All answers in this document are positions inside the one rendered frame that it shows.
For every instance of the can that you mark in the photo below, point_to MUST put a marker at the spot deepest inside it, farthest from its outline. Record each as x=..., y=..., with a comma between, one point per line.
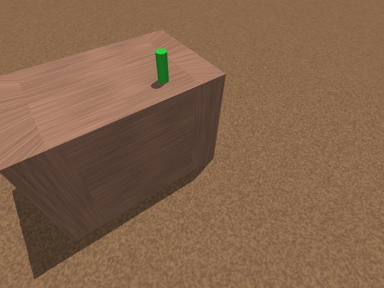
x=162, y=65

